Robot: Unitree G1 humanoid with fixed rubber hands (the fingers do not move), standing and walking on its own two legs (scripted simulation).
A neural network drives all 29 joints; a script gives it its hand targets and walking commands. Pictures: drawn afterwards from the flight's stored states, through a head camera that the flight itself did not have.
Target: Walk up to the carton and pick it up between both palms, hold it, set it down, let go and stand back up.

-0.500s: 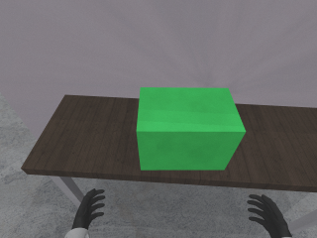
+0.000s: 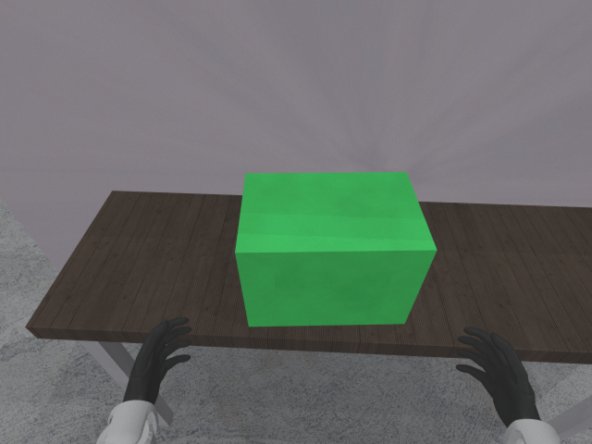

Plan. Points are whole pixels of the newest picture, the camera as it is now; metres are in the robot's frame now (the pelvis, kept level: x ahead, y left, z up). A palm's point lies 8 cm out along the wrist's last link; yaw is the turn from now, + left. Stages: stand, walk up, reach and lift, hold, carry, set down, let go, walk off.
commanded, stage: reach and lift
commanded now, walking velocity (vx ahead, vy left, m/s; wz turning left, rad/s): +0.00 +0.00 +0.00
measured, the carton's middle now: (326, 250) +0.42 -0.01 +0.01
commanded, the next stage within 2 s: none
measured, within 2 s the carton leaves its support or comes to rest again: neither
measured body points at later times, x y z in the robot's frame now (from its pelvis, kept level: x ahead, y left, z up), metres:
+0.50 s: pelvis -0.02 +0.00 +0.00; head -0.02 +0.01 +0.45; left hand +0.29 +0.23 +0.05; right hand +0.28 -0.25 +0.05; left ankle -0.02 +0.13 -0.74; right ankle -0.03 -0.11 -0.74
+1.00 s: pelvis -0.02 +0.00 +0.00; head +0.03 +0.01 +0.45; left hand +0.36 +0.24 +0.08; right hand +0.36 -0.26 +0.09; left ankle -0.02 +0.13 -0.74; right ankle -0.03 -0.11 -0.74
